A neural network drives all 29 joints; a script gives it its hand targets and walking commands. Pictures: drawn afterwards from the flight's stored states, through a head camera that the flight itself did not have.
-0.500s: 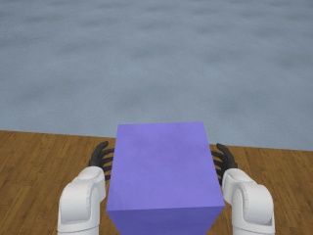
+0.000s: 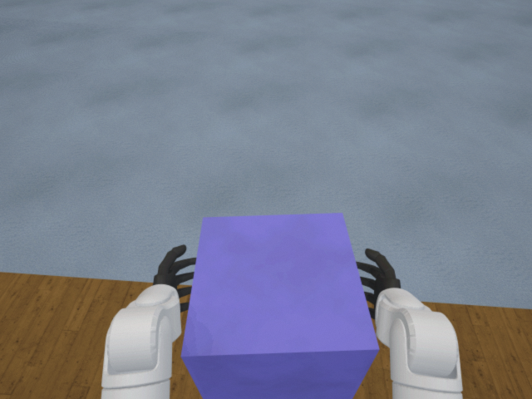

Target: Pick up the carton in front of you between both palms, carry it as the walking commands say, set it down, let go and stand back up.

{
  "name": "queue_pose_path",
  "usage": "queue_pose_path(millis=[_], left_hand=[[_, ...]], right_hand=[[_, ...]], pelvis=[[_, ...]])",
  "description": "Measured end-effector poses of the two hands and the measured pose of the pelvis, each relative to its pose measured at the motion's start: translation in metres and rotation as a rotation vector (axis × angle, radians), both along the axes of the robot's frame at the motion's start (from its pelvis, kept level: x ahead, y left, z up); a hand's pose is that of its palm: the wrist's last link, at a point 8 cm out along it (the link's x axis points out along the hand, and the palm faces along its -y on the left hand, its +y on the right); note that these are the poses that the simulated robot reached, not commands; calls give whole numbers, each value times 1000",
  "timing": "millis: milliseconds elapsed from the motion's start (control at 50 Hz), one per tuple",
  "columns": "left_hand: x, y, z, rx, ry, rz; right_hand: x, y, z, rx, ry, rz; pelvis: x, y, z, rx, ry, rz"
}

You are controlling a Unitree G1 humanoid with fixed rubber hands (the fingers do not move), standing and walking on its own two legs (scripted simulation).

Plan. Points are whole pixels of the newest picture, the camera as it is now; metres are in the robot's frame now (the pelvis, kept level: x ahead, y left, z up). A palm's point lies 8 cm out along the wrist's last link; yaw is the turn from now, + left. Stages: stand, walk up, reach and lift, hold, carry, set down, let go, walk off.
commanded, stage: carry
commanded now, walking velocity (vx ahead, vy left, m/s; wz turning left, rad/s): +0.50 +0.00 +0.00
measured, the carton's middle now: (275, 317) +0.27 +0.00 -0.02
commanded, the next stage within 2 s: none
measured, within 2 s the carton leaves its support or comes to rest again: neither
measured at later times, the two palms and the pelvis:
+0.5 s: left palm (208, 108) +0.69 +0.15 +0.09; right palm (346, 119) +0.65 -0.15 +0.09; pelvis +0.33 +0.03 -0.01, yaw -3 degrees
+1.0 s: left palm (223, 55) +1.00 +0.15 +0.07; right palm (325, 56) +1.02 -0.15 +0.07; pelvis +0.65 -0.02 +0.00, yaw -2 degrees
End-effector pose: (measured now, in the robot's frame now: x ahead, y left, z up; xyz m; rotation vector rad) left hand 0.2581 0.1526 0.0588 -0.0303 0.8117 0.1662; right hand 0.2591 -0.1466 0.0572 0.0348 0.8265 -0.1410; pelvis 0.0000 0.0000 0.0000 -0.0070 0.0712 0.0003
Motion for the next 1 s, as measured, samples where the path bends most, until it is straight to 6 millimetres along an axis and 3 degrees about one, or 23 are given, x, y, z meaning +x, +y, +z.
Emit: queue_pose_path(millis=[100,200,280,380,440,520,680,780,840,920,1000], left_hand=[[53,-1,10,5,-1,25],[131,-5,26,9,-74,-2],[206,-4,33,-7,-148,-23],[317,5,29,-24,-231,-67],[379,3,27,18,-171,-136],[445,-3,31,10,-90,-158],[558,-4,48,18,-83,-123],[629,-7,50,21,-107,-78],[668,-10,41,40,-113,-47],[703,-6,18,49,-21,-13],[744,2,13,13,-26,35]], right_hand=[[60,-1,8,-3,-1,33],[128,-5,20,1,-74,6],[195,-3,28,-3,-148,-29],[298,5,35,-34,-229,-58],[349,4,33,-74,-166,-62],[405,0,35,-91,-82,-66],[529,-2,50,-60,-79,-52],[612,-7,48,-42,-105,-22],[661,-10,36,-17,-113,2],[707,-6,11,3,-21,30],[756,1,9,6,-25,43]], pelvis=[[61,-7,14,27,10,-11],[132,-4,14,34,7,-21],[193,4,2,23,-4,-28],[272,19,-26,20,-22,-47],[302,26,-23,13,-20,-47],[341,32,-9,4,-3,-47],[440,25,3,-10,18,-38],[517,9,-7,6,23,-27],[561,-1,-18,-15,18,-33],[604,-9,-10,-11,27,-37],[646,-15,-2,4,47,-42]])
